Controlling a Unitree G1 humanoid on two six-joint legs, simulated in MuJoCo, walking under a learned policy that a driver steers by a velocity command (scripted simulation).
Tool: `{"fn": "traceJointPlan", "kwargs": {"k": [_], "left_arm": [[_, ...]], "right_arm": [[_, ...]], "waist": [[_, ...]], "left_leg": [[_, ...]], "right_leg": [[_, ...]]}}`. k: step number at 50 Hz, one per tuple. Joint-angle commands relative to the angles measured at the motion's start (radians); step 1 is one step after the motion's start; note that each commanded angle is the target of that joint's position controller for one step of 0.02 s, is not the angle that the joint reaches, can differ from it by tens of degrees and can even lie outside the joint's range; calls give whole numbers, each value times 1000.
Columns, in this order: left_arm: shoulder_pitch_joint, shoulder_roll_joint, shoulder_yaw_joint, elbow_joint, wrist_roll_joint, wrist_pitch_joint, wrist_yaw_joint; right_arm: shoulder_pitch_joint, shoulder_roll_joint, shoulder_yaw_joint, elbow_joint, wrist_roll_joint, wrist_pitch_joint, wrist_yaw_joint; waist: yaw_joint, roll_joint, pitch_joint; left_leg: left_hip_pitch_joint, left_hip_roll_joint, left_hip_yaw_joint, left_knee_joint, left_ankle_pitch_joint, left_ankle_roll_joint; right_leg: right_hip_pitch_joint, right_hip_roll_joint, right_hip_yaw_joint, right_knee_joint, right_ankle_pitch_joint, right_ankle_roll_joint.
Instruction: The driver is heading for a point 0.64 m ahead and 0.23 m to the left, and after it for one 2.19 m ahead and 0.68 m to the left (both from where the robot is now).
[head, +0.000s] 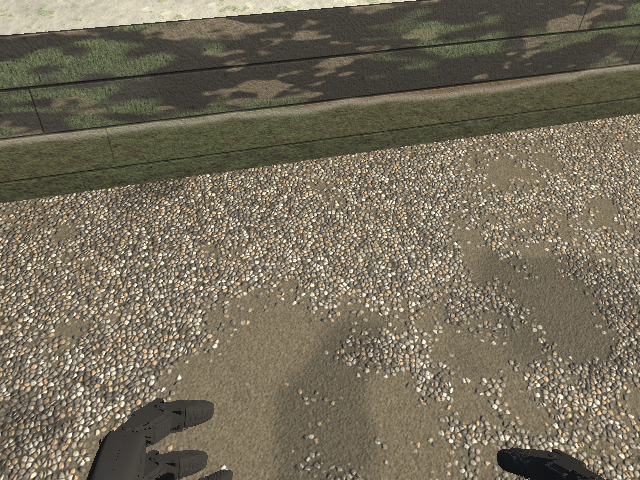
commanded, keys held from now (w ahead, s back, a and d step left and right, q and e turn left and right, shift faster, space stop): w+q+shift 0.80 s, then w+shift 0.06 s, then e+shift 0.14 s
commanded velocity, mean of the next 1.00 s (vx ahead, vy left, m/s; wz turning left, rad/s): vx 0.96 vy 0.00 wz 0.78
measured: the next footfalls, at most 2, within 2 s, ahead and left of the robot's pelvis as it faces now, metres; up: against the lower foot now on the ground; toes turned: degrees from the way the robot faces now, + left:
right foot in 1.04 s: +0.07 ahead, -0.01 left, +0.00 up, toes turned +43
right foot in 1.58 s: +0.00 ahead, -0.05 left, +0.00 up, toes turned +16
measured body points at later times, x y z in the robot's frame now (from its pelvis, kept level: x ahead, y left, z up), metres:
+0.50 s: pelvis -0.02 +0.00 -0.01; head -0.01 +0.02 +0.44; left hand +0.14 +0.27 -0.08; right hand +0.22 -0.18 -0.08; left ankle +0.00 +0.11 -0.71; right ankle +0.03 -0.05 -0.71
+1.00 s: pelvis -0.04 +0.05 +0.00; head -0.05 +0.04 +0.45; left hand -0.01 +0.35 -0.06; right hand +0.26 +0.05 -0.05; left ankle -0.01 +0.11 -0.71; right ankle +0.04 -0.05 -0.70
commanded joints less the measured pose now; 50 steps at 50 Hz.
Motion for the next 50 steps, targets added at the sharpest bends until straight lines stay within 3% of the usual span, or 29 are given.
{"fn": "traceJointPlan", "kwargs": {"k": [1, 4, 7, 10, 15, 18, 20, 23, 24, 25, 26, 27, 28, 29, 30, 31, 32, 33, 34, 35, 36, 37, 38, 39, 41, 43, 46, 48, 50], "left_arm": [[-73, 42, 19, -93, 22, -11, 13], [-65, 76, 36, -81, 18, -3, 23], [-68, 102, 52, -74, 18, 5, 25], [-69, 107, 64, -70, 15, 8, 25], [-74, 116, 85, -72, 4, 23, 25], [-85, 112, 91, -81, 3, 32, 20], [-77, 115, 99, -84, -3, 32, 8], [-53, 129, 111, -60, -2, 41, 11], [-51, 141, 117, -53, -10, 43, 14], [1, 162, 124, -33, -12, 40, 23], [13, 196, 127, -22, 3, 39, 39], [27, 201, 124, -4, 7, 30, 48], [32, 200, 120, 11, 8, 22, 52], [20, 205, 116, 24, 15, 16, 51], [-13, 197, 113, 27, 9, 15, 46], [-55, 154, 97, 23, -5, 17, 38], [-84, 147, 95, 26, -17, 24, 27], [-139, 121, 89, 26, -41, 36, 13], [-165, 96, 82, 15, -53, 54, -1], [-184, 87, 72, -23, -49, 70, -16], [-255, 63, 65, -102, -28, 80, -24], [-266, 48, 59, -143, -9, 65, -18], [-236, 52, 62, -147, -3, 48, -7], [-174, 64, 62, -134, 5, 32, 6], [-96, 66, 63, -103, 22, 19, 18], [-95, 51, 58, -99, 9, 32, 23], [-78, 38, 37, -92, -17, 43, 26], [-81, 52, 38, -82, -34, 45, 12], [-25, 58, 39, -43, -40, 52, -10]], "right_arm": [[-152, -55, -19, -111, 7, -13, -9], [-138, -50, -27, -113, 7, -6, -4], [-147, -54, -29, -115, 2, 6, 1], [-137, -76, -39, -96, 12, 15, 5], [-111, -97, -48, -72, 23, 19, 14], [-92, -110, -52, -65, 29, 21, 18], [-92, -133, -63, -70, 40, 15, 25], [-72, -110, -64, -69, 37, 7, 20], [-75, -97, -63, -71, 51, 1, 19], [-127, -115, -69, -82, 27, 5, 12], [-193, -143, -81, -110, 20, 11, 14], [-234, -149, -83, -127, 0, 16, 17], [-221, -150, -87, -126, -5, 18, 17], [-186, -155, -88, -120, 1, 14, 20], [-126, -149, -87, -100, 7, 11, 20], [-80, -135, -83, -79, 12, 11, 17], [-27, -119, -78, -61, 18, 9, 12], [51, -93, -71, -32, 19, 8, 3], [126, -84, -69, 5, 22, 12, 0], [195, -103, -72, 29, 42, 20, -7], [154, -173, -87, -4, 34, 29, -17], [62, -215, -95, -71, -8, 18, -25], [-47, -240, -96, -119, -33, 12, -40], [-114, -242, -93, -141, -47, 9, -48], [-164, -171, -73, -167, -38, 1, -49], [-141, -110, -45, -167, -39, -13, -49], [-44, -120, -36, -128, -49, -21, -44], [4, -139, -37, -94, -47, -11, -31], [13, -139, -33, -69, -33, 0, -9]], "waist": [[25, 75, -83], [15, -27, -97], [-3, -37, -67], [-21, -12, -77], [-45, 81, -67], [-58, 101, -66], [-42, 103, -82], [-35, 11, -99], [-21, -63, -112], [38, -103, -87], [59, -113, -54], [66, -68, -25], [52, -23, -19], [20, -8, -34], [-12, -3, -51], [-43, 21, -64], [-71, 31, -76], [-122, 99, -70], [-153, 179, -45], [-184, 305, 11], [-210, 445, 20], [-159, 286, -44], [-102, 203, -126], [-41, 179, -175], [4, 113, -209], [-18, 79, -238], [-59, 82, -239], [-90, 113, -168], [-83, 117, -66]], "left_leg": [[-31, 50, -140, -167, 212, 61], [-32, 11, -91, -101, 215, 47], [-45, -3, -58, -71, 224, 46], [-47, -10, -60, -69, 244, 64], [-85, -8, -137, -88, 369, 107], [-133, -10, -203, -82, 449, 119], [-221, -17, -216, -81, 417, 105], [-313, -35, -152, -24, 292, 96], [-361, -37, -109, 30, 105, 98], [-386, -9, -55, 125, 19, 97], [-402, 6, -14, 230, -5, 90], [-405, 54, 10, 273, 10, 82], [-388, 76, 25, 278, 16, 77], [-357, 94, 29, 270, 35, 70], [-291, 103, 44, 255, 42, 73], [-237, 104, 70, 230, 67, 78], [-143, 107, 86, 183, 99, 90], [-33, 104, 95, 99, 158, 113], [3, 57, 84, 42, 135, 141], [-21, 9, -21, -50, 219, 182], [-37, 46, -369, -197, 69, 255], [-7, 146, -617, -283, -25, 298], [16, 188, -685, -331, -86, 283], [17, 195, -701, -323, -128, 267], [-8, 150, -618, -281, -129, 203], [-24, 115, -526, -271, -12, 170], [60, 98, -433, -308, 42, 116], [24, 107, -436, -379, -54, 92], [-69, 121, -441, -451, -184, 73]], "right_leg": [[166, -96, 83, -116, 235, 104], [223, -139, 76, -172, 238, 104], [213, -178, 51, -211, 156, 97], [232, -179, 0, -199, 122, 88], [246, -142, -74, -104, 77, 89], [240, -125, -88, -56, 18, 87], [301, -147, -77, -55, -36, 72], [374, -262, -43, -115, -58, 47], [403, -355, 9, -194, -112, 39], [367, -444, 70, -267, -192, 11], [291, -508, 104, -358, -278, -14], [232, -547, 106, -381, -277, -14], [195, -552, 75, -375, -260, -5], [181, -542, 37, -356, -225, -1], [148, -525, -14, -341, -211, 12], [137, -506, -67, -311, -174, 34], [89, -472, -129, -269, -193, 54], [14, -427, -208, -180, -245, 77], [-36, -340, -258, 1, -246, 93], [-117, -230, -259, 243, -282, 115], [-335, -92, -162, 461, -391, 166], [-447, -48, 52, 603, -321, 189], [-465, -42, 151, 676, -234, 188], [-467, -38, 193, 707, -161, 173], [-409, -40, 197, 710, -79, 159], [-318, -40, 181, 649, -80, 170], [-169, -74, 146, 340, -150, 142], [-52, -70, 112, 164, -206, 96], [73, -46, 86, 8, -144, 44]]}}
